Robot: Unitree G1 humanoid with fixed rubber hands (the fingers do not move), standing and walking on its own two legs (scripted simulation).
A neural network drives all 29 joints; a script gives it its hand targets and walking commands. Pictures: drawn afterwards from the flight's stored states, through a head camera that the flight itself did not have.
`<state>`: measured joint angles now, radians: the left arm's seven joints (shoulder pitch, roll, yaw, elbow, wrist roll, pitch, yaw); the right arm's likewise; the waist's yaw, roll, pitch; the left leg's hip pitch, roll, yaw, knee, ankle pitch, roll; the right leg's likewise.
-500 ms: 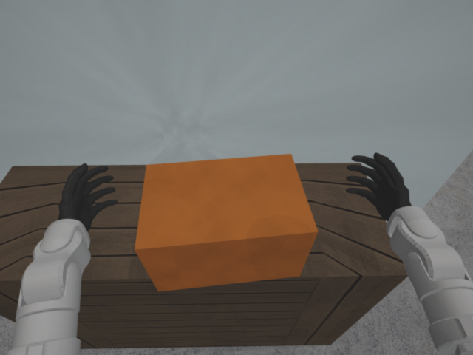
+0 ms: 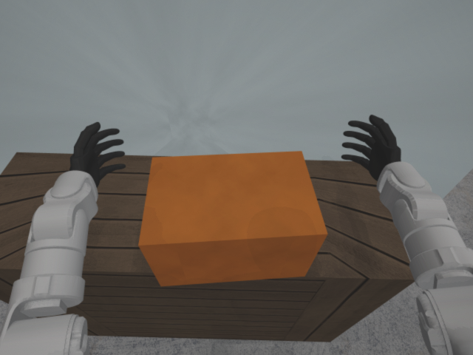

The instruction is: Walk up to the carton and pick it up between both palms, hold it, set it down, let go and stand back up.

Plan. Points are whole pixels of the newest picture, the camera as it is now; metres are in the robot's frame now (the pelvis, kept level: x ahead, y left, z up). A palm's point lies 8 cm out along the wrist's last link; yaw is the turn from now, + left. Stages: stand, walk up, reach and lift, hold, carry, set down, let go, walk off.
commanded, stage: reach and lift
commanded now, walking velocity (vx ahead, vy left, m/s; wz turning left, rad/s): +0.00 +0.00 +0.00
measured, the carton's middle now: (231, 218) +0.39 +0.04 -0.02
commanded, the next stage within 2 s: none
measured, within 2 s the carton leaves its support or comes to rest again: neither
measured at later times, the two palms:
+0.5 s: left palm (111, 215) +0.36 +0.26 +0.03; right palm (347, 201) +0.41 -0.18 +0.03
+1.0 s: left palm (128, 215) +0.37 +0.24 +0.01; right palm (334, 203) +0.41 -0.16 +0.02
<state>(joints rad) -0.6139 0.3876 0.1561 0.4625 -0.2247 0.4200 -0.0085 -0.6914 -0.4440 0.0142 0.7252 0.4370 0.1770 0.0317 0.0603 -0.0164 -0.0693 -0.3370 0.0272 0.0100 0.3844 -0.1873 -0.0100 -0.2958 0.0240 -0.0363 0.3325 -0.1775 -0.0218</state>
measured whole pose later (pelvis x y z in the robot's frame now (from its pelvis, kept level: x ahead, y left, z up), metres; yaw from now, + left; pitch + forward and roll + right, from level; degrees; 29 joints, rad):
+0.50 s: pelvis -0.02 +0.00 -0.02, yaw +0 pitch +19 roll -2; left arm -0.71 0.29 0.04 1.09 -0.26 -0.23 0.01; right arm -0.74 -0.33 0.15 1.15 0.42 -0.26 0.01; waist 0.09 -0.01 -0.22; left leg -0.69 0.04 -0.01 0.58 -0.22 -0.01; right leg -0.64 0.04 -0.05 0.52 -0.21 -0.03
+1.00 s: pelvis -0.04 +0.00 -0.03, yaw -1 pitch +23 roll -2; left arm -0.81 0.24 0.02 1.19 -0.28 -0.29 0.04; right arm -0.84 -0.30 0.18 1.21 0.42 -0.29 0.01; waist 0.09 0.00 -0.25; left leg -0.85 0.04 -0.01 0.68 -0.24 -0.01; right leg -0.80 0.03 -0.05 0.63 -0.23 -0.03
